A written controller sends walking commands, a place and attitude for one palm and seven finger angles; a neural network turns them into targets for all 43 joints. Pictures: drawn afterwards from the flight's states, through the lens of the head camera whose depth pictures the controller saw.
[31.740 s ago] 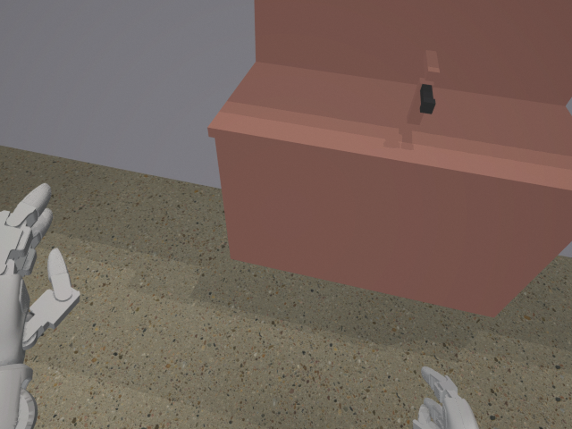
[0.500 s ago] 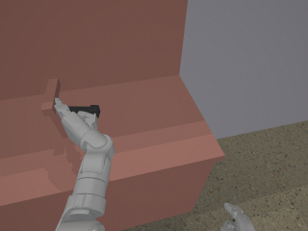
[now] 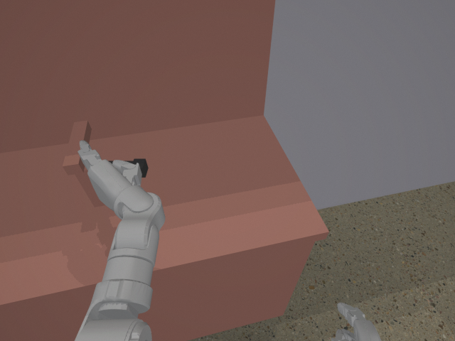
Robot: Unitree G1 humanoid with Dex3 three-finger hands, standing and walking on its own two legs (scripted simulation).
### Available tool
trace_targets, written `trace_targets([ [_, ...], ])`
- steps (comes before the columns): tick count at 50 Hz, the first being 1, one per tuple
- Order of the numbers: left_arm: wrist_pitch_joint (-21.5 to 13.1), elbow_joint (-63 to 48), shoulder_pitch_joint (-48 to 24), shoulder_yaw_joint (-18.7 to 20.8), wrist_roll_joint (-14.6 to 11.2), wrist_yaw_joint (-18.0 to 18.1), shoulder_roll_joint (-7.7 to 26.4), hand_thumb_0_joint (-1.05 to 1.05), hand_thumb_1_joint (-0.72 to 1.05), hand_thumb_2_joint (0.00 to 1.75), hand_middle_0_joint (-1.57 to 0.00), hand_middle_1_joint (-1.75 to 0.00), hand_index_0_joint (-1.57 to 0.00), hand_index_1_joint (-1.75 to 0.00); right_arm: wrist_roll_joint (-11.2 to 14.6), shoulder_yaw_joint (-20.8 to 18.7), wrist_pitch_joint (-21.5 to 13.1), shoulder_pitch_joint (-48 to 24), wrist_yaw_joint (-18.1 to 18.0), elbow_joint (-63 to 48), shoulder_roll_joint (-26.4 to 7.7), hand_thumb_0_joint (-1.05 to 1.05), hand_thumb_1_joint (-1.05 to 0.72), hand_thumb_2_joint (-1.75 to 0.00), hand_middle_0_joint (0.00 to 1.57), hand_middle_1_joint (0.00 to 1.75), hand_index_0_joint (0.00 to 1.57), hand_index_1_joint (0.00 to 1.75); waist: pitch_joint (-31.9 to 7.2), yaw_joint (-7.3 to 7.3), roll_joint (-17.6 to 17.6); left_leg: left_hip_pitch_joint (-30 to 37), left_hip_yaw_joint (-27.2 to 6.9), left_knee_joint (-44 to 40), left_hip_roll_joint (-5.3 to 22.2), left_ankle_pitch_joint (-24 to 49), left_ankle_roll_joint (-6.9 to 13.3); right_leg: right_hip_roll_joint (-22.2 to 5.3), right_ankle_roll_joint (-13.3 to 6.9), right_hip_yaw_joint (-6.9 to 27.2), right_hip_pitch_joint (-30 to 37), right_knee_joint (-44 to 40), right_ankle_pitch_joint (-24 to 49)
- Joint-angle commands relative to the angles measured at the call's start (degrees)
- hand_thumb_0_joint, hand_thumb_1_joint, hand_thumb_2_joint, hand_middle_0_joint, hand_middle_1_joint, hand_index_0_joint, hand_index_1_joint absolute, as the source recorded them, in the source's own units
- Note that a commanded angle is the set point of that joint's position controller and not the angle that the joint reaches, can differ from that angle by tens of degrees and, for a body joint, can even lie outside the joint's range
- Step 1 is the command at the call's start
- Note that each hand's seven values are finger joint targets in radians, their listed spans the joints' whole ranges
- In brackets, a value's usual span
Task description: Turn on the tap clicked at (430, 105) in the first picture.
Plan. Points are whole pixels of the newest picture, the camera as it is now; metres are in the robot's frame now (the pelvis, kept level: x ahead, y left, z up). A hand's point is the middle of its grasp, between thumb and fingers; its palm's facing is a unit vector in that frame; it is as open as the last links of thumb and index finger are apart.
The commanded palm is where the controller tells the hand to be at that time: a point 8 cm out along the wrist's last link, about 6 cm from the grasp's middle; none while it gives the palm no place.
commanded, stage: lift the hand up off the lever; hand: left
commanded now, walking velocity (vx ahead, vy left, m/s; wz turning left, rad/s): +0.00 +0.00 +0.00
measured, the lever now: (139, 168) +0.43 +0.23 +0.07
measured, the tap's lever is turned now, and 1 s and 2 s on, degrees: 76 78 78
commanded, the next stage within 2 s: draw the hand back beside the body in 0.90 s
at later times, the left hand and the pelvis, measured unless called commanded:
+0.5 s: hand (132, 165) +0.37 +0.21 +0.13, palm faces +0.78 -0.63 -0.05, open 7.8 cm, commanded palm +0.32 +0.22 +0.14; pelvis +0.01 +0.00 +0.00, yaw +0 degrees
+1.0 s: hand (132, 165) +0.36 +0.20 +0.14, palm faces +0.77 -0.63 -0.06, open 7.8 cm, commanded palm +0.31 +0.21 +0.14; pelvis +0.00 +0.00 +0.01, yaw +0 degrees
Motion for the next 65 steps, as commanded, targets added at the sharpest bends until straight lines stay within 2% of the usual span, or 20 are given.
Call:
trace_targets([
  [1, -2.67, -12.77, -24.42, -1.57, 1.77, 0.22, 6.02, 0.00, 0.90, 0.90, -0.15, -0.15, -0.15, -0.15, -0.01, -1.30, -2.81, -9.16, -0.46, -8.33, -5.63, 0.00, -0.90, -0.90, 0.20, 0.30, 0.20, 0.30, -13.78, -0.14, -4.42, 3.99, 2.54, -2.91, -0.78, 9.35, 2.27, -3.73, 2.14, 3.26, 7.11, -7.54, 5.81],
  [3, -2.47, -13.25, -22.64, 1.71, 1.82, 0.37, 9.43, 0.00, 0.90, 0.90, -0.15, -0.15, -0.15, -0.15, -0.09, -1.48, -2.46, -8.93, -0.57, -8.12, -5.92, 0.00, -0.90, -0.90, 0.20, 0.30, 0.20, 0.30, -14.82, 0.83, -3.82, 4.41, 2.25, -3.21, -0.77, 11.58, 2.11, -3.48, 1.92, 3.15, 8.63, -7.01, 7.92],
  [5, -2.03, -13.92, -23.47, -1.13, 2.24, 0.08, 6.72, 0.00, 0.90, 0.90, -0.15, -0.15, -0.15, -0.15, -0.18, -1.31, -2.32, -9.15, -0.37, -8.42, -5.59, 0.00, -0.90, -0.90, 0.20, 0.30, 0.20, 0.30, -14.56, 0.20, -3.61, 5.11, 2.64, -3.00, -0.52, 12.81, 2.05, -3.73, 1.94, 2.88, 8.33, -6.74, 9.35],
  [13, -0.49, -18.21, -20.12, 0.61, 1.80, -0.64, 8.75, 0.00, 0.90, 0.90, -0.15, -0.15, -0.15, -0.15, -0.10, -1.48, -1.93, -9.72, -0.44, -9.03, -5.85, 0.00, -0.90, -0.90, 0.20, 0.30, 0.20, 0.30, -15.92, 1.32, -3.55, 7.25, 2.61, -3.22, -0.45, 18.13, 1.79, -3.60, 1.70, 2.68, 11.13, -6.00, 15.43],
  [17, 1.12, -19.95, -18.99, -3.39, 1.09, -1.39, 4.63, 0.00, 0.90, 0.90, -0.15, -0.15, -0.15, -0.15, 0.09, -1.16, -2.14, -10.30, -0.09, -9.65, -5.52, 0.00, -0.90, -0.90, 0.20, 0.30, 0.20, 0.30, -15.07, 0.85, -2.88, 8.31, 2.89, -3.12, -0.46, 19.23, 1.64, -3.74, 1.71, 2.39, 10.99, -6.20, 16.83],
  [25, 2.69, -23.60, -19.58, -4.70, 0.87, -1.68, 3.99, 0.00, 0.90, 0.90, -0.15, -0.15, -0.15, -0.15, 0.29, -0.86, -2.51, -12.06, 0.00, -9.46, -5.31, 0.00, -0.90, -0.90, 0.20, 0.30, 0.20, 0.30, -14.12, 1.22, -2.64, 9.55, 2.25, -3.91, -0.36, 19.52, 0.99, -3.53, 1.56, 1.92, 10.45, -6.55, 14.82],
  [28, 3.51, -21.36, -21.77, -1.82, 0.74, -1.45, 7.15, 0.00, 0.90, 0.90, -0.15, -0.15, -0.15, -0.15, 0.57, -0.72, -2.31, -12.51, -0.46, -8.49, -5.49, 0.00, -0.90, -0.90, 0.20, 0.30, 0.20, 0.30, -12.24, 1.24, -3.51, 8.81, 1.95, -5.01, -0.56, 15.65, 1.18, -3.43, 1.67, 2.33, 10.06, -8.28, 10.54],
  [35, 4.71, -22.29, -21.24, -5.29, 0.82, -1.58, 3.11, 0.00, 0.90, 0.90, -0.15, -0.15, -0.15, -0.15, 0.54, -0.47, -2.38, -13.33, 0.02, -9.00, -4.93, 0.00, -0.90, -0.90, 0.20, 0.30, 0.20, 0.30, -13.17, 1.49, -1.63, 9.92, 2.18, -5.34, -0.43, 17.27, 0.66, -3.43, 1.46, 2.00, 10.56, -7.80, 11.88],
  [45, 5.64, -21.50, -21.31, -4.03, 0.39, -1.64, 4.31, 0.00, 0.90, 0.90, -0.15, -0.15, -0.15, -0.15, 0.84, -0.35, -2.04, -14.24, -0.17, -8.67, -5.01, 0.00, -0.90, -0.90, 0.20, 0.30, 0.20, 0.30, -11.26, 1.56, -4.94, 9.20, 2.32, -5.94, -0.40, 14.90, 1.12, -3.62, 1.79, 2.38, 10.59, -9.49, 9.64],
  [50, 4.33, -22.30, -23.81, -5.57, 1.66, -0.80, 3.08, 0.00, 0.90, 0.90, -0.15, -0.15, -0.15, -0.15, 0.53, -0.49, -3.08, -13.88, 0.12, -8.11, -4.70, 0.00, -0.90, -0.90, 0.20, 0.30, 0.20, 0.30, -13.38, 1.62, -1.92, 9.74, 2.01, -5.66, -0.46, 14.63, 0.54, -3.37, 1.50, 2.18, 9.61, -8.16, 8.88],
  [51, 2.86, -28.29, -19.34, -16.01, 3.85, -10.31, 2.68, 0.00, 0.90, 0.90, -0.15, -0.15, -0.15, -0.15, 0.92, -0.32, -1.61, -9.59, -0.92, -9.21, -6.46, 0.00, -0.90, -0.90, 0.20, 0.30, 0.20, 0.30, -13.65, -2.48, -4.71, 12.64, 2.79, -5.30, -0.60, 17.27, 2.24, -3.26, 1.48, 4.04, 10.65, -5.38, 15.84],
  [52, 2.14, -29.66, -16.65, -9.95, 2.63, -14.46, 8.62, 0.00, 0.90, 0.90, -0.15, -0.16, -0.15, -0.16, 1.57, -0.78, -0.99, -9.01, -1.93, -10.76, -6.40, 0.00, -0.90, -0.90, 0.20, 0.30, 0.20, 0.30, -16.01, -0.87, -3.60, 12.96, 3.08, -5.33, -0.76, 19.03, 2.89, -3.04, 1.20, 4.20, 12.93, -5.29, 19.34],
  [53, 1.68, -31.40, -12.63, -8.99, 1.61, -18.41, 10.57, 0.00, 0.90, 0.90, -0.15, -0.16, -0.15, -0.16, 1.84, -0.20, -0.08, -8.86, -2.76, -11.55, -6.30, 0.00, -0.90, -0.90, 0.20, 0.30, 0.20, 0.30, -15.90, -0.04, -0.62, 13.44, 2.86, -6.05, -0.87, 19.12, 2.87, -2.95, 1.18, 4.54, 14.10, -5.17, 19.99],
  [55, 0.67, -32.10, -7.54, -9.28, -1.18, -26.37, 12.31, 0.00, 0.90, 0.90, -0.16, -0.16, -0.16, -0.16, 2.85, 0.76, 0.75, -8.28, -3.83, -13.37, -6.04, 0.00, -0.90, -0.90, 0.20, 0.30, 0.20, 0.30, -12.42, -0.36, -4.22, 13.19, 2.85, -6.72, -0.69, 18.18, 3.40, -2.75, 1.58, 4.67, 14.40, -5.92, 21.53],
  [58, 3.53, -30.60, 1.16, 2.39, -8.17, -28.88, 18.54, 0.00, 0.90, 0.90, -0.16, -0.17, -0.16, -0.17, 4.06, 1.79, 1.31, -11.03, -5.31, -15.21, -5.62, 0.00, -0.90, -0.90, 0.20, 0.30, 0.20, 0.30, -8.03, 3.30, -5.35, 10.11, 2.96, -9.00, -1.07, 13.35, 3.36, -2.30, 2.09, 4.83, 16.38, -9.82, 15.71],
  [60, 4.99, -35.84, 1.43, 1.74, -9.09, -27.13, 17.22, 0.00, 0.90, 0.90, -0.16, -0.18, -0.16, -0.18, 4.33, 2.28, 0.79, -12.65, -5.19, -16.81, -5.27, 0.00, -0.90, -0.90, 0.20, 0.30, 0.20, 0.30, -6.41, 3.36, -6.00, 9.98, 3.22, -9.44, -1.05, 13.07, 3.38, -2.32, 2.31, 4.86, 15.59, -10.87, 13.32],
  [61, -0.24, -31.26, 11.68, 1.48, -6.70, -32.95, 27.44, 0.00, 0.90, 0.90, -0.16, -0.18, -0.16, -0.18, 2.75, 1.78, 0.52, -7.44, -3.65, -15.61, -6.66, 0.00, -0.90, -0.90, 0.20, 0.30, 0.20, 0.30, -3.41, 0.37, -8.27, 10.93, 2.49, -9.72, 0.49, 11.85, 3.71, -3.44, 2.59, 5.52, 14.77, -9.97, 14.60],
  [62, -3.40, -32.33, 13.54, 2.69, -7.57, -35.52, 27.73, 0.00, 0.90, 0.90, -0.16, -0.19, -0.16, -0.19, 3.25, 1.74, 0.08, -8.06, -2.94, -17.19, -6.31, 0.00, -0.90, -0.90, 0.20, 0.30, 0.20, 0.30, -4.59, 1.93, -5.55, 10.11, 2.90, -10.40, 0.15, 11.88, 3.98, -3.73, 2.44, 5.95, 16.01, -10.08, 15.24],
  [63, -6.55, -37.57, 12.22, 3.19, -7.38, -37.13, 29.60, 0.00, 0.90, 0.90, -0.16, -0.19, -0.16, -0.19, 3.38, 1.71, -0.69, -8.19, -2.54, -17.67, -6.35, 0.00, -0.90, -0.90, 0.20, 0.30, 0.20, 0.30, -5.88, 2.23, 2.16, 12.08, 2.72, -10.87, -0.17, 12.24, 3.68, -3.86, 1.83, 6.19, 16.44, -10.27, 14.70],
  [65, -10.99, -43.44, 10.82, -0.60, -6.67, -38.96, 27.69, 0.00, 0.90, 0.90, -0.16, -0.19, -0.16, -0.19, 3.29, 1.75, -2.91, -7.70, -2.03, -18.73, -6.09, 0.00, -0.90, -0.90, 0.20, 0.30, 0.20, 0.30, -4.72, 0.98, 5.81, 14.39, 2.91, -10.94, -0.05, 11.99, 3.47, -3.67, 1.64, 6.02, 14.61, -11.67, 13.68],
])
